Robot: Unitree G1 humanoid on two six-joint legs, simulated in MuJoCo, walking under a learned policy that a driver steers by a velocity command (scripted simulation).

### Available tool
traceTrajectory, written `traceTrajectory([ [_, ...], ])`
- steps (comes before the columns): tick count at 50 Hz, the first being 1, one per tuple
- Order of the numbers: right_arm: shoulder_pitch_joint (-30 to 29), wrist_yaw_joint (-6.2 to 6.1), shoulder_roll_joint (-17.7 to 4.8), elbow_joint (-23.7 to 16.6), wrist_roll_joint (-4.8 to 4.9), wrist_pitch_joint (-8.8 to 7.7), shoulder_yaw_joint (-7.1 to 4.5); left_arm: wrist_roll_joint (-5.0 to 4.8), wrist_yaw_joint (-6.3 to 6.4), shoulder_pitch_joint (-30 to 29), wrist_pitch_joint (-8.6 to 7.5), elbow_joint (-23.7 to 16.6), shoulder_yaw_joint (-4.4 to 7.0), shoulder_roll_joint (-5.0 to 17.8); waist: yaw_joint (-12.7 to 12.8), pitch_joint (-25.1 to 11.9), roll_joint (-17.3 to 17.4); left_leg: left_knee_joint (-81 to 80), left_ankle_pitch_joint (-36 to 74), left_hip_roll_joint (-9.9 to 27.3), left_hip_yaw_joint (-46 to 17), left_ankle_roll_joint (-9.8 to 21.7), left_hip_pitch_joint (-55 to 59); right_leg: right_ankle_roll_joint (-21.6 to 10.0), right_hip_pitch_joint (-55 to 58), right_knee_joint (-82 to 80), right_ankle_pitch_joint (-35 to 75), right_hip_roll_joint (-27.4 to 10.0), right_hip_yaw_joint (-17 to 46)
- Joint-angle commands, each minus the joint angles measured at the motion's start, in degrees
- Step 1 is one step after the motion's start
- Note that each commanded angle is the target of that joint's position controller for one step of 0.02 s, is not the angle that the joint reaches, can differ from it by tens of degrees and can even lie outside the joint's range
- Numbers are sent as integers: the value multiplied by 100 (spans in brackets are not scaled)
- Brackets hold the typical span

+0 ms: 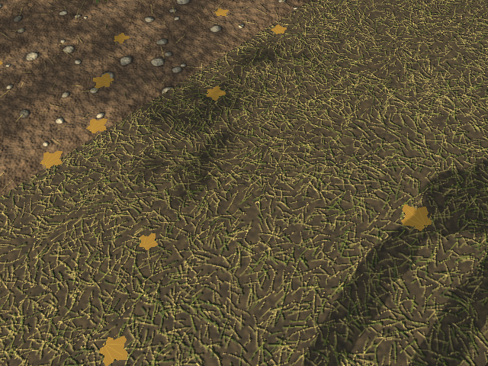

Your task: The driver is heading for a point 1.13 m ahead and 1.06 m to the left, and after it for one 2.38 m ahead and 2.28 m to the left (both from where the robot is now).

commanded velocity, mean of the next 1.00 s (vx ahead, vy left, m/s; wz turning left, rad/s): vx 0.03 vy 0.00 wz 0.87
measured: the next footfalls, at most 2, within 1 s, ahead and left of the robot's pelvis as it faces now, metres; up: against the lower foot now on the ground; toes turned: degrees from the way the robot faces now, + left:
left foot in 0.18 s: +0.17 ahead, +0.16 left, +0.00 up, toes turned +14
right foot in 0.70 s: +0.34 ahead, +0.01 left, +0.00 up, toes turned +48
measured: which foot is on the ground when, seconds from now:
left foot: up 0.00-0.16, down 0.18-0.70, up 0.72-1.00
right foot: down 0.00-0.22, up 0.24-0.68, down 0.70-1.00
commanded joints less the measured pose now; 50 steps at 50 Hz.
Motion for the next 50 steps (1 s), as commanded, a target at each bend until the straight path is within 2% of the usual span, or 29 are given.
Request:
traceTrajectory([
  [1, 384, 49, -180, -611, 24, 190, -64, -41, 256, -568, -41, -626, 364, 1230, -358, -1592, -926, -710, 1063, 461, 138, -39, 756, -696, 494, -966, 3891, -2309, 959],
  [2, 337, 60, -211, -657, 16, 261, -101, -30, 266, -648, -22, -650, 378, 1252, -391, -1629, -918, -908, 1200, 427, 280, 44, 1152, -510, 232, -929, 3170, -2341, 740],
  [4, 65, 58, -348, -800, -16, 415, -216, -55, 260, -556, 61, -645, 399, 1204, -260, -1269, -814, -984, 853, 221, 661, 211, 1494, -367, -207, -947, 1776, -2337, 504],
  [7, -309, 56, -306, -1022, 3, 545, -292, -273, 263, -372, 238, -510, 489, 1204, -90, -651, -952, -1534, 51, 69, 1025, 636, 1346, -115, -102, -896, 408, -2482, 401],
  [8, -245, 72, -308, -1028, 2, 496, -327, -345, 248, -297, 288, -448, 502, 1198, -124, -520, -828, -2040, 18, -66, 1135, 802, 1482, 41, 11, -588, 466, -2341, 210],
  [9, 12, 77, -538, -943, -42, 390, -458, -358, 221, -71, 314, -315, 502, 1098, -184, -504, -328, -2662, 482, -231, 1064, 1019, 1823, 253, 97, 270, 783, -1946, -96],
  [10, 385, 33, -1305, -975, -104, 261, -709, -245, 234, 285, 303, -356, 519, 1076, -190, -614, 1163, -3161, 3722, 267, -455, 1555, 2612, 736, -746, 2292, 98, -1215, -388],
  [11, 861, 49, -1668, -987, -278, 177, -798, -212, 225, -425, 212, -840, 415, 881, -502, -1411, 2046, -4210, 3663, 1336, -3553, 2930, 3930, 1166, -2762, 4493, -2583, 77, 393],
  [12, 1387, 124, -1526, -956, -353, 30, -730, -257, 180, -1105, 106, -954, 379, 975, -950, -2027, 894, -4617, 3255, 1581, -4388, 3165, 4458, 1049, -3136, 4927, -2846, 226, 1670],
  [13, 1251, 76, -1413, -876, -376, -33, -663, -327, 197, -1406, 88, -978, 312, 700, -815, -1940, 591, -4588, 2296, 1666, -3932, 2939, 4450, 889, -3472, 4814, -2363, 110, 2091],
  [14, 800, -21, -1202, -968, -253, 25, -583, -273, 243, -1296, 108, -874, 316, 695, -520, -1512, 287, -4530, 1749, 1536, -3375, 2646, 3996, 773, -3664, 4625, -1774, 64, 2177],
  [15, 245, -147, -982, -1135, -111, 153, -489, -156, 279, -1215, 137, -777, 399, 978, -248, -1227, 121, -4474, 1604, 1349, -2835, 2390, 3376, 748, -3509, 4317, -1107, -18, 2194],
  [16, -107, -232, -935, -1297, -108, 273, -448, -85, 256, -1096, 171, -705, 471, 1169, -29, -1172, -7, -4522, 1327, 1039, -2410, 2147, 2770, 750, -3038, 4002, -621, -38, 2154],
  [17, -334, -263, -966, -1398, -144, 320, -440, -62, 212, -978, 208, -624, 507, 1219, 96, -1172, -146, -4517, 1402, 754, -2017, 1925, 2272, 761, -2543, 3756, -132, 26, 2043],
  [19, -309, -323, -1053, -1410, -118, 347, -449, -43, 138, -1006, 207, -601, 414, 893, 112, -1252, -275, -4336, 1931, 396, -1621, 1745, 1961, 876, -2125, 3250, 393, 199, 1903],
  [21, -38, -378, -1139, -1307, -49, 373, -471, -64, 97, -1135, 189, -645, 331, 707, 38, -1305, -164, -4237, 1919, 243, -1653, 1648, 2098, 974, -2026, 2588, 660, 316, 1967],
  [23, -34, -402, -1218, -1311, -20, 415, -500, -116, 52, -1270, 173, -668, 313, 716, -17, -1294, 113, -4237, 1313, 106, -1794, 1543, 2250, 1023, -1920, 1896, 804, 391, 2057],
  [26, 31, -379, -1252, -1348, -8, 478, -533, -175, 14, -1541, 110, -654, 341, 831, -190, -1168, 515, -4277, 587, 50, -2246, 1543, 2507, 1033, -1830, 1106, 673, 456, 2209],
  [29, 136, -333, -1303, -1343, -19, 491, -566, -207, -35, -1673, -24, -624, 391, 984, -317, -1129, 726, -4126, 549, 52, -2668, 1702, 2681, 980, -1477, 499, 428, 495, 2346],
  [33, -97, -235, -1204, -1476, 48, 476, -543, -269, -141, -1266, -160, -465, 509, 1190, -163, -1166, 929, -3808, 1154, -151, -3113, 1642, 2601, 800, -284, -762, 244, 476, 2247],
  [34, -231, -214, -1139, -1519, 89, 466, -518, -271, -149, -953, -178, -358, 560, 1261, -6, -1205, 815, -3580, 849, -331, -3022, 1491, 2324, 718, 379, -1424, 864, 274, 2188],
  [35, 104, -179, -808, -1469, 47, 460, -431, -242, -149, -760, -151, -316, 624, 1484, -136, -1532, 55, -2788, -870, -724, -2534, 1224, 1753, 390, 1419, -1567, 1314, -587, 2724],
  [36, 555, -139, -599, -1531, 78, 448, -371, -88, -130, -778, -53, -360, 671, 1885, -464, -1587, -1627, -1516, -2280, -1531, -1291, 863, 531, -517, 2166, -1558, 2468, -1802, 4117],
  [37, 568, -126, -1175, -1524, 74, 367, -534, -29, -151, -626, -53, -342, 645, 1591, -303, -1568, -1806, -307, -2099, -1201, -990, 567, 63, -1089, 1917, -1638, 2564, -2256, 4667],
  [38, 498, -97, -1471, -1422, 78, 363, -639, -94, -119, -851, -40, -464, 561, 1313, -286, -1379, -1457, 166, -1624, -926, -820, 437, -39, -1018, 1722, -1561, 2317, -2026, 4037],
  [40, 459, -92, -1334, -1274, 58, 472, -631, -206, -15, -1138, 72, -554, 475, 1063, -255, -1056, -1128, 473, -833, -650, -561, 335, -172, -569, 1432, -1510, 1590, -1351, 2950],
  [42, 298, -6, -958, -1368, 102, 502, -491, -174, 51, -933, 137, -470, 475, 1165, -127, -855, -1091, 265, -505, -471, -90, 285, -253, -577, 1311, -1635, 2009, -1214, 2378],
  [45, -11, 33, -741, -1528, 106, 473, -393, -125, 69, -552, 170, -370, 550, 1380, 119, -1025, -1207, -206, -470, -115, 228, 178, -363, -718, 1769, -1691, 2533, -1491, 2052],
  [50, -72, 61, -644, -1511, 59, 468, -365, -185, -28, -732, 161, -396, 653, 1663, 73, -1135, -1267, -1495, -225, 45, 624, 321, 614, -538, 1509, -1695, 2630, -1661, 1216],
])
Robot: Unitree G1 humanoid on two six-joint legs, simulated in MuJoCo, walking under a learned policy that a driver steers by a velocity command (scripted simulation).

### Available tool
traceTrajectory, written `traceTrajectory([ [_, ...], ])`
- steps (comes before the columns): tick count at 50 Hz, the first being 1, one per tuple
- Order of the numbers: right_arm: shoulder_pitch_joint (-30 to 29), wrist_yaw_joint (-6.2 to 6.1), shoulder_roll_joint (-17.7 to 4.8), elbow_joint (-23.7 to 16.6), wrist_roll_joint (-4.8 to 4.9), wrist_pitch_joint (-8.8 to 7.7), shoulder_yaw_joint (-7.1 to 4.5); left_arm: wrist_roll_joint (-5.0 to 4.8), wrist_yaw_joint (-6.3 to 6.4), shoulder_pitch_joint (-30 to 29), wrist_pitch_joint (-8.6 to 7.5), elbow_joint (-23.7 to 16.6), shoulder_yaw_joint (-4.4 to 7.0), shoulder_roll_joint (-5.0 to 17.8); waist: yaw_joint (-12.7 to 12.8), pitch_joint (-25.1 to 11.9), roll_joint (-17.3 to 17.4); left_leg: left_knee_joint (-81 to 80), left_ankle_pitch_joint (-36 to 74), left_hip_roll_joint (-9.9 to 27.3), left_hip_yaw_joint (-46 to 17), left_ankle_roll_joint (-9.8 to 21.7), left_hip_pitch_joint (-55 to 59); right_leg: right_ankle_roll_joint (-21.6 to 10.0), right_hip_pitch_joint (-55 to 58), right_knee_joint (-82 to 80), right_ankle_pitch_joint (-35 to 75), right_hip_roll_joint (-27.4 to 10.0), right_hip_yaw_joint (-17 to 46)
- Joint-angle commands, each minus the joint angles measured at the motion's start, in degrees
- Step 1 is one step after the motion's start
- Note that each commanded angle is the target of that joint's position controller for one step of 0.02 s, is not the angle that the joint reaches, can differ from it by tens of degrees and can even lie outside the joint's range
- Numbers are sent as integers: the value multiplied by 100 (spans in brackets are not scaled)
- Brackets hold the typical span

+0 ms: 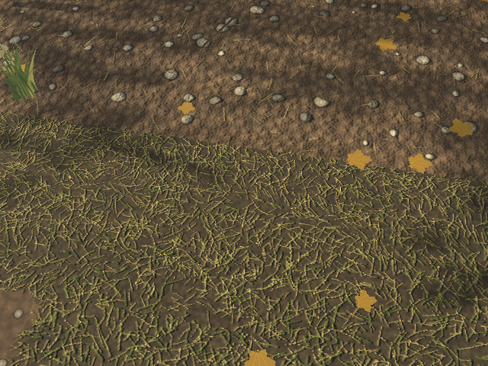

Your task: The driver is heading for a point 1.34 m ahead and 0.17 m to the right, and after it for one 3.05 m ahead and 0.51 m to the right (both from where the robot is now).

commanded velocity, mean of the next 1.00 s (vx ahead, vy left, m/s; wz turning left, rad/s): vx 0.00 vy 0.00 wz -0.26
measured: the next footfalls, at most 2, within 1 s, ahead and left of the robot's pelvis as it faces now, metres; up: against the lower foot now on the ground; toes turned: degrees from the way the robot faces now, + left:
left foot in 0.14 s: +0.06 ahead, +0.15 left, +0.00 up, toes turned +11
right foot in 0.58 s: +0.11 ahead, -0.08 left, +0.00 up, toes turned -2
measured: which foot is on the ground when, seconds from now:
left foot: up 0.00-0.12, down 0.14-0.58, up 0.60-1.00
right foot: down 0.00-0.14, up 0.16-0.56, down 0.58-1.00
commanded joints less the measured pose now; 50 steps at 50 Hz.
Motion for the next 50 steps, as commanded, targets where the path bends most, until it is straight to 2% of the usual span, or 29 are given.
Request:
traceTrajectory([
  [1, -206, 25, -366, -497, -13, -77, -110, -80, -52, -226, -79, -378, 347, 1240, 77, -859, -1159, -790, 103, 6, 382, 143, 332, -1055, 839, -526, 2339, -1431, 480],
  [3, -227, 45, -409, -479, -7, -21, -152, -175, -136, -158, -118, -339, 376, 1267, 64, -860, -1159, -1363, 130, -69, 534, 305, 676, -912, 933, -328, 2305, -1553, 315],
  [5, 25, 51, -415, -374, -2, 31, -236, -297, -188, -193, -121, -316, 371, 1178, -151, -919, -1036, -2293, 532, -263, 718, 553, 1340, -600, 893, 260, 2099, -1557, 30],
  [6, 406, -13, -553, -226, -37, 29, -341, -316, -229, -4, -124, -220, 333, 986, -321, -1027, -645, -2854, 1195, -410, 580, 785, 2190, -286, 467, 1068, 1781, -1294, -292],
  [7, 840, -112, -1304, -222, -33, 3, -578, -168, -256, 56, -136, -339, 275, 780, -441, -1020, 728, -3227, 3543, 468, -1072, 1302, 3497, 232, -1145, 2794, 75, -682, -649],
  [8, 610, -85, -1749, -427, -195, -98, -542, 55, -251, -211, -162, -727, 101, 489, -225, -1445, 1924, -3029, 5210, 1750, -3072, 2467, 4062, 498, -2757, 4302, -2661, 70, 53],
  [9, 596, 8, -1320, -442, -322, -231, -425, -60, -218, -426, -140, -645, 163, 860, -635, -1915, 1070, -3191, 5265, 1997, -2685, 2857, 3845, 498, -2827, 5087, -2606, 26, 793],
  [10, 437, 12, -1049, -281, -302, -322, -304, -203, -175, -435, -95, -604, 173, 948, -497, -1630, 814, -3213, 4584, 1698, -2089, 2547, 3468, 371, -2733, 5117, -2144, -125, 905],
  [11, 126, -29, -735, -152, -167, -349, -205, -189, -115, -233, -51, -452, 178, 955, -271, -1313, 434, -3207, 3893, 1300, -1578, 2102, 3193, 298, -2639, 4696, -1671, -269, 940],
  [12, -171, -74, -440, -73, -91, -349, -81, -145, -82, -56, -7, -332, 156, 902, -107, -1145, 440, -3218, 3720, 1052, -1179, 1823, 2889, 309, -2337, 4284, -1259, -325, 928],
  [14, -475, -133, -18, 90, -231, -410, 128, -139, -150, 381, 61, -65, 64, 632, 142, -1152, 598, -3325, 3905, 781, -505, 1648, 2377, 416, -1338, 3667, -580, -287, 862],
  [16, -622, -156, -45, 218, -368, -484, 120, -181, -189, 350, 84, -58, -31, 481, 98, -1006, 584, -3375, 3621, 662, -100, 1546, 2229, 441, -819, 2678, -363, -252, 858],
  [18, -575, -163, -328, 360, -402, -508, 28, -201, -179, 110, 117, -256, -25, 629, -56, -805, 655, -3404, 3393, 856, -124, 1647, 2212, 430, -709, 2271, -499, -139, 766],
  [20, -506, -176, -643, 440, -316, -437, -99, -229, -168, 73, 166, -436, 56, 906, -165, -594, 705, -3396, 3020, 1165, -346, 1794, 2265, 364, -1016, 2447, -916, -95, 624],
  [21, -498, -183, -640, 461, -281, -407, -117, -244, -172, 66, 191, -507, 74, 928, -204, -483, 641, -3405, 2830, 1308, -438, 1829, 2296, 316, -1191, 2500, -1054, -134, 615],
  [25, -656, -206, -531, 514, -181, -355, -166, -273, -251, 206, 253, -680, 81, 710, -185, -367, 532, -3146, 2901, 1544, -414, 1722, 2502, 104, -1322, 2282, -1268, -185, 432],
  [28, -904, -216, -449, 551, -36, -310, -202, -265, -289, 753, 244, -610, 142, 631, 144, -602, 349, -2299, 2802, 1240, 181, 1215, 2374, -235, -432, 905, -175, 139, 137],
  [29, -686, -212, -315, 597, -72, -330, -209, -217, -206, 1037, 206, -585, 280, 1005, 157, -726, -521, -1077, 1948, 694, 721, 732, 1798, -560, 330, 243, 1675, -96, 1013],
  [30, -1110, -194, -64, 164, -292, -387, -124, -141, -161, 1161, 114, -737, 501, 1954, 158, -773, -2277, 830, -1066, -622, 883, 53, -231, -1782, 1348, -93, 4079, -1476, 3836],
  [31, -1474, -166, -64, 88, -290, -452, -92, 9, -245, 1440, -21, -782, 410, 1820, 497, -1447, -1872, 1783, -2314, -855, -278, 74, -755, -2475, 1807, -414, 4081, -1957, 4498],
  [32, -1538, -142, -179, 111, -175, -485, -126, -6, -245, 1225, -131, -807, 340, 1601, 398, -1235, -1322, 2076, -2009, -679, -546, 160, -1004, -2278, 1901, -310, 3907, -1760, 3985],
  [33, -1549, -162, -190, 155, -168, -507, -141, -131, -189, 1001, -164, -804, 315, 1448, 244, -1012, -795, 1891, -1532, -586, -555, 218, -1172, -1931, 1904, -159, 3743, -1426, 3508],
  [34, -1537, -200, -268, 199, -219, -516, -163, -263, -109, 784, -115, -833, 276, 1326, 155, -909, -484, 1474, -1033, -491, -581, 208, -1216, -1667, 1862, -98, 3684, -1244, 3217],
  [35, -1500, -209, -332, 244, -238, -514, -198, -305, -10, 659, -30, -879, 232, 1255, 75, -974, -537, 1169, -669, -454, -626, 162, -918, -1507, 1757, -86, 3721, -1056, 3007],
  [36, -1432, -176, -263, 282, -193, -518, -175, -292, 61, 656, 43, -905, 224, 1257, 44, -1011, -624, 930, -428, -540, -618, 102, -696, -1441, 1696, -110, 3725, -922, 2955],
  [39, -1341, -113, -151, 417, -139, -540, -140, -248, 148, 726, 144, -950, 256, 1400, 53, -1029, -590, 46, 17, -717, -582, -18, -481, -1377, 1703, -75, 3653, -715, 2896],
  [41, -1370, -111, -130, 446, -174, -542, -134, -268, 172, 701, 172, -955, 262, 1446, 65, -979, -706, -476, 190, -792, -610, -65, -201, -1310, 1441, -45, 3402, -585, 2968],
  [46, -1486, -72, -242, 415, -167, -574, -173, -244, 176, 484, 217, -1085, 252, 1505, 102, -789, -1044, -1267, 314, -933, -716, -46, 406, -1167, 705, 52, 2404, -381, 3587],
  [50, -1296, -29, -400, 415, -138, -698, -239, -261, 180, 268, 211, -1217, 241, 1475, 48, -793, -1298, -2019, 227, -928, -803, 91, 861, -1030, 679, 285, 2307, -283, 4196],
])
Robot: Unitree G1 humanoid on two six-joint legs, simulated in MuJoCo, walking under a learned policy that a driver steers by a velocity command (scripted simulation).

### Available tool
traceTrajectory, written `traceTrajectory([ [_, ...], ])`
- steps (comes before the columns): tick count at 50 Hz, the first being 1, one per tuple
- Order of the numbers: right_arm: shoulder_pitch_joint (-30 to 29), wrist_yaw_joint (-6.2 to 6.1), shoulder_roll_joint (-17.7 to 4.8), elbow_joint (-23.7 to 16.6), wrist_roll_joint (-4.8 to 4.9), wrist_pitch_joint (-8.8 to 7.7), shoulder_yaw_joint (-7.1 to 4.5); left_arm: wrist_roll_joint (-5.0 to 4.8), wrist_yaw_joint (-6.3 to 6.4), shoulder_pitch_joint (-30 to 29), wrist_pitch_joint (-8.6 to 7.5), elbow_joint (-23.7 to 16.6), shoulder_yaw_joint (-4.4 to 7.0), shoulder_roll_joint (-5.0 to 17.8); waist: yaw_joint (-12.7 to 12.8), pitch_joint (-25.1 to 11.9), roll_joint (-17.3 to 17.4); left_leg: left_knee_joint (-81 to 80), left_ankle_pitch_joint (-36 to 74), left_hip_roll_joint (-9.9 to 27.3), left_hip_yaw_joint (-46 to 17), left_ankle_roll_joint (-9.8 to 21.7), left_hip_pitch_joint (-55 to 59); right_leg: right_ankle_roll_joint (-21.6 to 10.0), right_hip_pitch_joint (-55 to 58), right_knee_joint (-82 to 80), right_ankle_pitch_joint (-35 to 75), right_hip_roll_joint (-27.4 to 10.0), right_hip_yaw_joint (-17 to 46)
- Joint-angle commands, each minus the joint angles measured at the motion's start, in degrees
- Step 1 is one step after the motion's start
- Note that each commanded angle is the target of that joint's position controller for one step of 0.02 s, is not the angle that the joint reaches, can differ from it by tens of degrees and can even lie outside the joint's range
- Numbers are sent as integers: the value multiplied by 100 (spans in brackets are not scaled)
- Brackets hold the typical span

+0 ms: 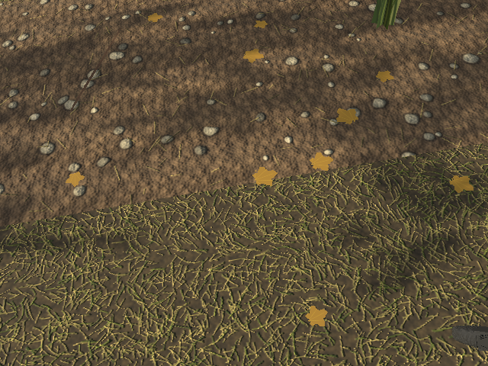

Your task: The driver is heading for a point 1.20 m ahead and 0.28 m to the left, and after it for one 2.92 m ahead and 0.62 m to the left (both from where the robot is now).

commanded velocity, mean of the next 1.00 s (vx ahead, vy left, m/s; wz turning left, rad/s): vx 0.23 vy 0.00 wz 0.43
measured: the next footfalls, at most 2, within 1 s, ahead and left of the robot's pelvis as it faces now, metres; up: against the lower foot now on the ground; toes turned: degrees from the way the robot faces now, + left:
left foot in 0.08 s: +0.10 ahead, +0.13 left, +0.00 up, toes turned -17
right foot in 0.40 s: +0.09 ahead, -0.12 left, +0.00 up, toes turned +3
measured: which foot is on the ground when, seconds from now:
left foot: up 0.00-0.06, down 0.08-0.40, up 0.42-0.68, down 0.70-1.00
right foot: down 0.00-0.08, up 0.10-0.38, down 0.40-0.72, up 0.74-1.00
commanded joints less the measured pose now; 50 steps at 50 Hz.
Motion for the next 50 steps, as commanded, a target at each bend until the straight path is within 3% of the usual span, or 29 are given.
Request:
traceTrajectory([
  [1, 46, 45, -603, -390, 27, -178, -191, -2, 13, -289, -53, -515, 251, 938, -132, -849, -1231, -756, 109, -38, 103, 126, 414, -701, 632, -304, 2529, -1210, 1728],
  [3, 453, 53, -659, -250, 4, -207, -249, -37, 5, -461, -43, -608, 203, 812, -324, -926, -1086, -1924, 1298, 232, 174, 304, 1461, -358, 194, 59, 1529, -843, 1582],
  [4, 538, 37, -970, -276, -92, -175, -277, 122, -35, 52, -51, -522, 79, 407, -66, -1325, 28, -2020, 2252, 1394, -905, 768, 2194, -64, -127, 1178, -417, -298, 770],
  [5, 523, 85, -1183, -257, -274, -114, -255, 89, -13, 320, -63, -634, 69, 362, 244, -988, 1429, -2123, 3265, 2299, -2493, 1755, 2301, 242, -1301, 2226, -2675, 518, -23],
  [6, 468, 112, -968, -301, -198, -130, -196, 171, 2, 709, -115, -456, 170, 778, 308, -938, 1292, -2103, 3332, 2683, -3075, 2243, 1988, 568, -1395, 3281, -2596, 124, -131],
  [7, 383, 109, -636, -319, -94, -136, -71, 135, 2, 620, -120, -279, 179, 879, 242, -949, 824, -2162, 1598, 2347, -2540, 2105, 1895, 635, -1424, 3443, -1931, -160, -281],
  [8, 601, 140, -416, -184, -9, -119, 21, 170, -18, 399, -120, -172, 97, 665, 69, -870, 544, -2383, -710, 1784, -2032, 1757, 1855, 677, -1442, 3213, -1517, -324, -476],
  [9, 828, 136, -644, -64, 125, -69, -12, 193, -72, 194, -152, -262, 60, 580, -59, -653, 835, -2619, -1741, 1607, -2036, 1649, 1920, 681, -1761, 3136, -1288, -398, -863],
  [13, 1577, -60, -979, 25, 157, -31, -47, 164, -222, -764, -601, -504, -95, 257, -514, -233, 784, -2988, -1625, 1268, -2039, 1691, 1610, 531, -1364, 1357, -955, -566, -1397],
  [18, 1236, -123, -818, -209, 200, 1, 53, 2, -223, -132, -987, -154, -96, 90, 39, -320, 699, -2461, -887, 751, -1783, 1439, 227, 259, 1249, -1273, 665, -472, -1652],
  [20, 1313, -66, -350, -265, 168, -92, 195, 48, -88, 1222, -902, 155, 67, 492, 587, -1093, 164, -833, -1255, 306, -1191, 864, -1239, -24, 3501, -1179, 276, -1650, -935],
  [21, 1518, -46, -153, -482, 274, -187, 235, 240, -90, 1315, -807, 206, 193, 1001, 477, -1155, -1122, 437, -1363, -3, -224, 641, -2049, -643, 3415, -1477, -720, -2941, 730],
  [22, 1394, -50, -601, -557, 243, -226, 128, 267, -96, 957, -774, 215, 204, 887, 362, -615, -930, 1182, -1253, 613, -20, 519, -2317, -916, 2695, -1647, -741, -3310, 1031],
  [25, 1500, -29, -681, -487, 152, -37, -16, 244, -53, 194, -714, 164, 1, 241, 72, 35, -1017, 1994, -460, 894, 375, 325, -2392, -595, 2161, -1636, 1874, -2529, -549],
  [27, 1411, 79, -429, -657, 83, 17, 45, 229, -32, -64, -674, 217, 1, 259, -28, 88, -900, 1927, 28, 955, 779, 247, -2005, -542, 1572, -1581, 3851, -2283, -1510],
  [30, 1323, 225, -35, -805, 59, 79, 184, 293, -39, -199, -566, 411, 65, 409, -56, -133, -845, 1135, 1039, 855, 1298, 259, -806, -502, 909, -1325, 4339, -1925, -2479],
  [33, 2286, 305, -601, -513, 0, 170, -98, 228, -41, -828, -645, 258, 119, 623, -636, -889, -591, 1587, 1631, 438, 1675, 473, 824, -451, 403, -107, 5689, -1949, -2930],
  [34, 2936, 241, -794, -364, 32, 242, -207, 55, -100, -1197, -740, 163, 115, 668, -1037, -1147, -714, 1555, 1407, 202, 1842, 648, 1668, -412, -19, 718, 6173, -1908, -2945],
  [35, 4146, 122, -1170, -96, 10, 337, -387, -95, -197, -1722, -865, -30, 123, 691, -1758, -1466, -517, 1293, 1352, 33, 1778, 957, 3180, -279, -1032, 2376, 5965, -1878, -2857],
  [36, 4516, 2, -1309, -42, 81, 353, -439, -128, -343, -1978, -991, -131, 2, 276, -2147, -1018, 367, -143, 2306, 188, 1205, 1449, 3707, 90, -2158, 4421, 1282, -1190, -2678],
  [37, 3092, -56, -1641, -538, 68, 203, -313, -1, -481, -774, -1083, -157, -137, -304, -792, -706, 2278, -832, 5666, 1271, -1046, 2428, 3533, 354, -3232, 6234, -2532, -322, -2173],
  [38, 2292, 71, -1322, -1054, 18, 23, -91, 197, -494, 120, -1090, 60, -118, 155, -351, -1454, 1175, -1016, 6327, 1972, -1793, 2913, 3241, 269, -2987, 5965, -2356, -660, -1092],
  [39, 1920, 209, -1393, -1122, -16, -45, -156, 67, -439, -239, -1013, -100, -19, 543, -247, -1357, 529, -1672, 4372, 2146, -2520, 3124, 2467, 294, -2894, 5604, -1764, -549, -1066],
  [40, 1526, 302, -1421, -1105, 121, -65, -184, 33, -329, -405, -898, -168, 45, 606, 44, -860, -145, -1913, 2689, 2029, -2761, 2847, 1692, 321, -2767, 4923, -1559, -734, -1065],
  [41, 1154, 285, -1229, -1187, 204, -11, -117, 88, -233, -490, -738, -121, 69, 639, 147, -652, -307, -1842, 2344, 1994, -2595, 2591, 1181, 386, -2526, 4355, -1396, -901, -1006],
  [43, 891, 90, -1254, -1245, 100, 138, -132, 290, -183, -551, -549, -66, -64, 260, 117, -679, -111, -1391, 3431, 1468, -1738, 2280, 505, 561, -1783, 3367, -1028, -741, -1221],
  [45, 980, -202, -1229, -1272, -72, 257, -98, 417, -228, -399, -622, 90, -124, 143, -34, -1481, -28, -796, 5051, 1320, -1357, 2204, 665, 628, -1204, 3712, 493, -420, -1338],
  [48, 1426, -412, -989, -1124, 64, 211, 4, 149, -295, -831, -655, -6, -22, 387, -315, -1346, 152, -561, 3540, 1100, -1704, 2144, 1308, 739, -2104, 3705, 816, -266, -808],
  [50, 1449, -457, -899, -1130, 146, 150, 46, 131, -304, -1187, -665, -170, -19, 367, -369, -1021, 457, -438, 2847, 1178, -2198, 2184, 1742, 739, -2923, 3586, 409, -251, -547],
])
Velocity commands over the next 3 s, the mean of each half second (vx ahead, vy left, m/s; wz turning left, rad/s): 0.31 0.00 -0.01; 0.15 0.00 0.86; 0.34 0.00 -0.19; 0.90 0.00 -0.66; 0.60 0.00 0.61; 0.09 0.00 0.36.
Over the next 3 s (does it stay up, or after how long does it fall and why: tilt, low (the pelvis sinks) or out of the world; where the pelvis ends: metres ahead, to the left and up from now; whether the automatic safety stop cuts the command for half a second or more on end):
stays up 1.34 0.12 -0.16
